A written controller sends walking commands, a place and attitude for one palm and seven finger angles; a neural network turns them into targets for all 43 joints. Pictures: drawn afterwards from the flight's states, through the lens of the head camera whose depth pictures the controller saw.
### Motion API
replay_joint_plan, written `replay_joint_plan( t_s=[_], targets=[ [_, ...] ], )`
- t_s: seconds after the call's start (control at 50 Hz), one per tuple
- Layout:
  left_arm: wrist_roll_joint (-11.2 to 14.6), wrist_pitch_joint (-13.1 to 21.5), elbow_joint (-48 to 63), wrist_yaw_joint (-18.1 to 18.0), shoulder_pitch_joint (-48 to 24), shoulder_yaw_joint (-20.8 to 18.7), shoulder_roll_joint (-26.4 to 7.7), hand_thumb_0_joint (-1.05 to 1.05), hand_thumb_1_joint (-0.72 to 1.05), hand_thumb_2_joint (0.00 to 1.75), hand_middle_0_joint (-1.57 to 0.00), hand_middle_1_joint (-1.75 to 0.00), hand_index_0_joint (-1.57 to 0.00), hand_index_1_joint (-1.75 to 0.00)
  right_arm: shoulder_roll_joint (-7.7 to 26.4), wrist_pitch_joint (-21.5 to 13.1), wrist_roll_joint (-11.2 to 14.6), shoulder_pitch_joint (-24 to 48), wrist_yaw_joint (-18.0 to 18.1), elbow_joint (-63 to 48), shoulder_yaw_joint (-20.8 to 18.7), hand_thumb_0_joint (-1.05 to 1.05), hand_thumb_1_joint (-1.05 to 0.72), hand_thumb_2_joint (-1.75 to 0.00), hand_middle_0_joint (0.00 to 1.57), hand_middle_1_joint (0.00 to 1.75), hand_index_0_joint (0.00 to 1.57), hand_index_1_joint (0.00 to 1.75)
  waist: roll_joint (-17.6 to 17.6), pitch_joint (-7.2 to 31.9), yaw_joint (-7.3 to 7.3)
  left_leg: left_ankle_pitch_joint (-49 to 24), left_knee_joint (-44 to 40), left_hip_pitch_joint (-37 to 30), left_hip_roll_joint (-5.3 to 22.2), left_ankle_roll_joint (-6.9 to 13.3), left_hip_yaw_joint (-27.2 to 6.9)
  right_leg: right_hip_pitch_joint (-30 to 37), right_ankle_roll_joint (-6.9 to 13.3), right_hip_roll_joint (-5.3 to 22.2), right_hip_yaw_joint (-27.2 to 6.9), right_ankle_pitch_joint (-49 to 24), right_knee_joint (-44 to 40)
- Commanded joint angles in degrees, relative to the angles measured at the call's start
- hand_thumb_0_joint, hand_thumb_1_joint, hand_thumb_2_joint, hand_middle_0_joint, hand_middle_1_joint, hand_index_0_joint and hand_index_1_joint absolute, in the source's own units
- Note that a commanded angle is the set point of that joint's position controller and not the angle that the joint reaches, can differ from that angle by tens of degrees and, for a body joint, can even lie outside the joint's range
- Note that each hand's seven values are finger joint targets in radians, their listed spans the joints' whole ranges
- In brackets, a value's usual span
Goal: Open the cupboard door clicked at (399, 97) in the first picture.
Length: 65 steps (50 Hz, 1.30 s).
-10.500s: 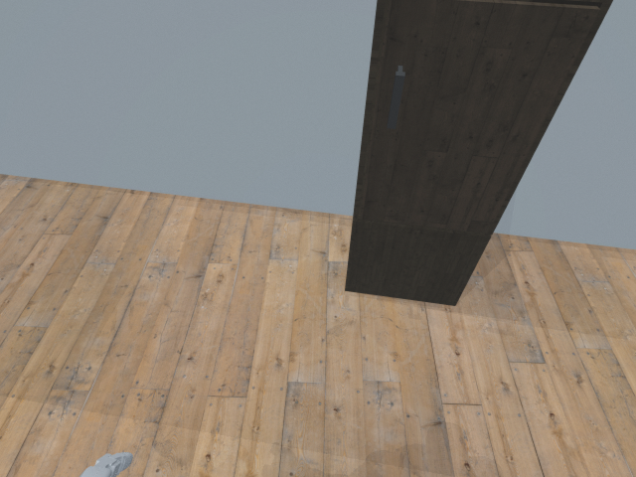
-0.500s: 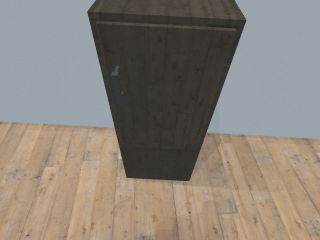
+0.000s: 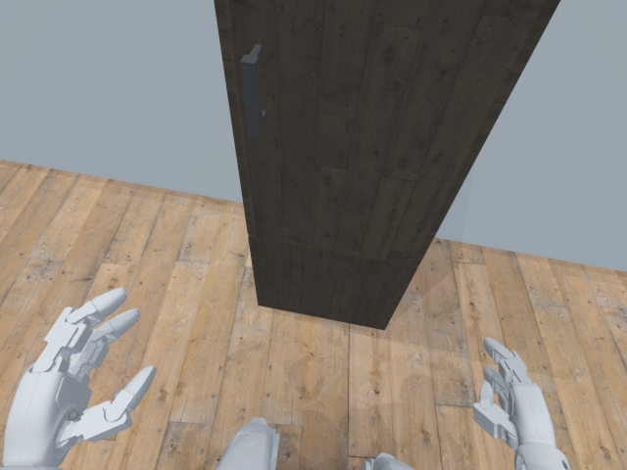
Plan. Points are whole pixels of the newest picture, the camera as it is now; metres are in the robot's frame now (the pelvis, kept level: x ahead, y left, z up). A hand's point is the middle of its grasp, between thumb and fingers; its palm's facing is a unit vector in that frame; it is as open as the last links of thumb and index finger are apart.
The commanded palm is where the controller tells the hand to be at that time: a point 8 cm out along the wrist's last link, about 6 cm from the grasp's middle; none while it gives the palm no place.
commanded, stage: raise the hand with hooked fingers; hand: left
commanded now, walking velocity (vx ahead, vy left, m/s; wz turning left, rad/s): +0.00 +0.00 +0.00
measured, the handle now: (256, 92) +0.58 +0.17 +0.14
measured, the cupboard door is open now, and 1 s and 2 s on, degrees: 0 0 0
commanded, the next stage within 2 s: move the hooked fingers beside the handle in 1.54 s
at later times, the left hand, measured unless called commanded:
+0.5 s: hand (126, 312) +0.25 +0.24 +0.08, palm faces -0.08 -1.00 -0.05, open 12.4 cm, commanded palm +0.23 +0.30 +0.11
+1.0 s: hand (73, 217) +0.31 +0.30 +0.16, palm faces +0.00 -1.00 -0.06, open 14.0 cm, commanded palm +0.28 +0.34 +0.16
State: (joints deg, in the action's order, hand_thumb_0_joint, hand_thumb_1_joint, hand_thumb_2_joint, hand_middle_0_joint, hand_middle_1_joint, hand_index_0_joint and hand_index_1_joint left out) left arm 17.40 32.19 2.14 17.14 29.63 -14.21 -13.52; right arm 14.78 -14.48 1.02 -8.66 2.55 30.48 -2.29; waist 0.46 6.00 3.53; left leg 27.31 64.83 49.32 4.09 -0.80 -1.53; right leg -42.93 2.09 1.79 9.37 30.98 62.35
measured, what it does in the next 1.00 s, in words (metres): rises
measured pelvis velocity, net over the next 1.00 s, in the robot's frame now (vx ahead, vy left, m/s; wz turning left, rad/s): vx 0.02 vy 0.03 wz -0.03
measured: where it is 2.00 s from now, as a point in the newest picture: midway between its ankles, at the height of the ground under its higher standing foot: outside the picture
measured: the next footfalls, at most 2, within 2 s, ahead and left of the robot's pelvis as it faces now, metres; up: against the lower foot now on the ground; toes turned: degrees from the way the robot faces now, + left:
none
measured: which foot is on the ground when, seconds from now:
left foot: down 0.00-1.00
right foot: down 0.00-1.00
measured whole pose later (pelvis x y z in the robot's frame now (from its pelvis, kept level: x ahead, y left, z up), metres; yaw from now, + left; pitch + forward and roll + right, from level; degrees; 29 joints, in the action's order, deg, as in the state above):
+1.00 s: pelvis +0.02 +0.03 +0.05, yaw -1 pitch +6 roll -2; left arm 20.3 10.9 -16.1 27.2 -2.0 -24.4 -24.4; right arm 14.5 -12.2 3.2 -14.8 5.8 32.7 4.0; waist -1.4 3.1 0.9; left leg 20.8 45.7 31.2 2.3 1.8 2.8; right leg -26.0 -0.9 2.4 5.8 22.1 42.2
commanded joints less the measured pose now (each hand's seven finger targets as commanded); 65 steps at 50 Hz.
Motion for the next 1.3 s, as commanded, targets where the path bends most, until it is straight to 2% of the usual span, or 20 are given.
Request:
replay_joint_plan(
  t_s=[0.0,0.06,0.1,0.14,0.18,0.22,0.26,0.32,0.36,0.42,0.48,0.56,0.68,0.72,0.82,0.88,1.0,1.06,1.12,1.28],
  targets=[
    [1.0,0.4,8.3,7.3,-17.1,1.4,-9.3,0.00,0.22,0.61,-0.25,-0.74,-0.25,-0.74,7.6,-3.2,1.3,-2.6,1.7,-3.9,-1.2,0.00,-0.90,-0.90,0.20,0.30,0.20,0.30,-3.7,5.5,-9.20,-6.7,-6.2,-8.0,-2.6,2.8,-0.4,-2.0,-1.1,-2.9,-10.4,-6.3,-14.1],
    [1.9,-10.4,2.8,10.9,-12.6,-3.9,-13.5,0.00,0.15,0.58,-0.25,-0.78,-0.25,-0.78,8.2,-2.3,2.2,-1.6,2.4,-6.0,-1.2,0.00,-0.90,-0.90,0.20,0.30,0.20,0.30,-1.8,10.8,-5.24,-9.1,-9.2,-8.6,-3.5,3.0,0.7,5.6,-1.8,-1.6,-12.0,-7.0,-17.5],
    [4.7,-15.9,2.5,11.2,-8.6,-10.6,-16.5,0.00,0.11,0.56,-0.26,-0.81,-0.26,-0.81,7.3,-1.4,2.3,-0.6,2.4,-7.9,-1.1,0.00,-0.90,-0.90,0.20,0.30,0.20,0.30,-1.3,16.5,-1.67,-14.9,-10.8,-11.3,-4.0,2.8,1.1,13.7,-2.2,-0.7,-11.8,-14.5,-17.5],
    [7.2,-17.7,4.8,9.1,-6.4,-15.3,-17.3,0.00,0.06,0.54,-0.26,-0.84,-0.26,-0.84,5.9,-0.6,2.2,0.1,2.6,-9.1,-1.0,0.00,-0.90,-0.90,0.20,0.30,0.20,0.30,2.9,19.0,0.16,-18.3,-12.0,-11.9,-4.0,2.4,1.0,18.7,-3.3,-0.1,-11.6,-21.6,-17.4],
    [8.8,-16.1,6.6,5.9,-6.8,-18.0,-17.0,0.00,0.01,0.52,-0.26,-0.87,-0.26,-0.87,4.6,-0.6,1.6,0.2,2.4,-8.7,-0.8,0.00,-0.90,-0.90,0.20,0.30,0.20,0.30,3.3,18.2,1.13,-20.4,-13.1,-12.4,-3.9,1.8,0.4,20.8,-3.2,-0.6,-10.4,-27.5,-16.4],
    [8.2,-12.6,8.1,3.5,-6.5,-16.7,-14.6,0.00,-0.03,0.50,-0.27,-0.90,-0.27,-0.90,4.2,-1.1,1.4,-0.8,2.0,-7.7,-1.0,0.00,-0.90,-0.90,0.20,0.30,0.20,0.30,1.2,15.2,0.23,-20.5,-14.7,-13.6,-3.9,1.6,0.9,17.7,-3.0,-1.0,-9.0,-28.1,-16.3],
    [6.3,-9.7,6.2,2.9,-9.1,-13.0,-12.2,0.00,-0.08,0.48,-0.27,-0.93,-0.27,-0.93,5.1,-1.3,1.3,-1.8,1.6,-6.3,-1.3,0.00,-0.90,-0.90,0.20,0.30,0.20,0.30,1.1,10.9,-2.19,-18.7,-15.0,-14.0,-3.8,1.7,1.1,12.9,-3.2,-1.5,-8.5,-24.7,-16.9],
    [4.5,-8.3,1.0,5.9,-14.7,-8.1,-11.7,0.00,-0.15,0.45,-0.27,-0.98,-0.27,-0.98,7.1,-1.9,1.5,-3.8,1.5,-4.8,-1.2,0.00,-0.90,-0.90,0.20,0.30,0.20,0.30,-0.1,6.7,-5.32,-14.7,-15.0,-13.9,-3.8,2.1,1.1,7.8,-2.8,-1.8,-8.6,-17.1,-18.3],
    [4.3,-8.7,-0.2,8.7,-17.9,-6.7,-13.4,0.00,-0.20,0.43,-0.28,-1.00,-0.28,-1.00,8.4,-2.7,1.9,-4.6,1.9,-5.0,-0.9,0.00,-0.90,-0.90,0.20,0.30,0.20,0.30,-1.8,6.2,-5.83,-11.9,-16.0,-14.7,-3.7,2.5,0.8,6.9,-2.2,-1.8,-9.0,-11.6,-20.0],
    [5.2,-9.3,3.1,11.1,-23.3,-10.2,-19.0,0.00,-0.27,0.40,-0.28,-1.05,-0.28,-1.05,9.2,-3.5,2.3,-4.8,2.9,-5.3,-1.0,0.00,-0.90,-0.90,0.20,0.30,0.20,0.30,-3.6,12.0,-4.74,-13.6,-17.4,-19.1,-3.6,2.9,0.7,10.9,-1.8,-1.7,-9.7,-12.4,-20.9],
    [5.9,-8.8,7.4,9.1,-25.5,-15.6,-24.0,0.00,-0.34,0.37,-0.29,-1.10,-0.29,-1.10,8.9,-4.1,1.9,-4.6,3.1,-5.3,-0.4,0.00,-0.90,-0.90,0.20,0.30,0.20,0.30,-7.7,15.6,-2.35,-17.5,-19.6,-23.4,-3.4,2.6,0.0,14.1,-0.8,-2.6,-7.0,-16.7,-19.1],
    [7.0,-10.2,3.8,5.8,-21.7,-15.7,-20.0,0.00,-0.43,0.33,-0.29,-1.15,-0.29,-1.15,7.9,-3.6,2.1,-3.8,2.6,-5.6,0.1,0.00,-0.90,-0.90,0.20,0.30,0.20,0.30,-7.7,11.7,-1.80,-18.4,-22.2,-25.0,-3.1,1.8,-0.1,13.8,-0.9,-3.1,-4.7,-18.4,-19.7],
    [4.7,-20.2,-6.2,9.0,-27.3,-9.9,-17.7,0.00,-0.50,0.30,-0.30,-1.20,-0.30,-1.20,9.4,-1.4,2.8,-4.4,2.5,-7.2,0.7,0.00,-0.90,-0.90,0.20,0.30,0.20,0.30,-5.4,4.3,-3.32,-16.4,-25.0,-23.9,-3.1,1.7,-0.1,12.7,-1.0,-3.4,-4.1,-18.6,-22.4],
    [4.3,-21.3,-4.7,9.8,-32.6,-9.9,-19.3,0.00,-0.50,0.30,-0.30,-1.20,-0.30,-1.20,9.5,-1.1,2.9,-4.4,2.8,-7.6,0.7,0.00,-0.90,-0.90,0.20,0.30,0.20,0.30,-4.6,6.2,-4.05,-15.6,-25.5,-25.5,-3.1,1.9,-0.3,13.0,-1.2,-3.3,-4.2,-17.8,-23.2],
    [4.6,-17.3,0.1,9.1,-41.8,-15.2,-25.1,0.00,-0.50,0.30,-0.30,-1.20,-0.30,-1.20,9.0,-1.5,2.0,-4.3,3.5,-6.9,1.4,0.00,-0.90,-0.90,0.20,0.30,0.20,0.30,-5.7,12.3,-3.54,-19.3,-26.2,-31.6,-2.9,1.7,-1.4,15.4,-0.7,-3.6,-4.4,-19.2,-23.4],
    [4.5,-16.3,-3.0,8.9,-43.4,-17.2,-27.1,0.00,-0.50,0.30,-0.30,-1.20,-0.30,-1.20,9.1,-1.4,1.8,-4.3,3.7,-5.7,1.8,0.00,-0.90,-0.90,0.20,0.30,0.20,0.30,-7.1,11.5,-2.96,-20.2,-26.8,-32.0,-2.9,1.4,-1.5,16.4,-0.3,-3.7,-4.5,-19.6,-23.7],
    [4.0,-22.4,-13.5,12.5,-46.5,-14.1,-25.7,0.00,-0.50,0.30,-0.30,-1.20,-0.30,-1.20,9.5,-0.3,2.9,-4.1,4.4,-5.5,2.0,0.00,-0.90,-0.90,0.20,0.30,0.20,0.30,-7.3,7.5,-3.52,-17.3,-29.0,-31.2,-3.1,1.6,-0.9,16.3,-0.6,-3.0,-4.5,-18.6,-26.3],
    [4.2,-24.0,-15.0,13.4,-45.5,-13.7,-25.3,0.00,-0.50,0.30,-0.30,-1.20,-0.30,-1.20,9.6,-0.1,2.9,-4.4,4.2,-6.2,1.7,0.00,-0.90,-0.90,0.20,0.30,0.20,0.30,-4.9,8.6,-3.28,-18.1,-29.1,-31.3,-3.2,1.9,-0.9,17.0,-0.7,-2.8,-4.4,-19.6,-26.8],
    [5.0,-22.5,-12.8,13.5,-43.9,-15.8,-26.6,0.00,-0.50,0.30,-0.30,-1.20,-0.30,-1.20,9.8,-0.2,2.6,-4.7,3.4,-6.8,1.4,0.00,-0.90,-0.90,0.20,0.30,0.20,0.30,-2.5,11.5,-2.53,-22.4,-28.3,-32.1,-3.4,2.1,-0.2,19.5,-0.7,-3.1,-4.7,-23.8,-26.5],
    [4.3,-18.4,-9.9,10.6,-47.0,-17.7,-28.3,0.00,-0.50,0.30,-0.30,-1.20,-0.30,-1.20,9.4,0.1,2.1,-5.0,3.0,-5.8,1.2,0.00,-0.90,-0.90,0.20,0.30,0.20,0.30,-7.6,9.6,-2.58,-20.7,-28.7,-32.2,-3.4,2.0,0.8,19.1,-0.4,-3.1,-5.5,-22.2,-26.8]
  ],
)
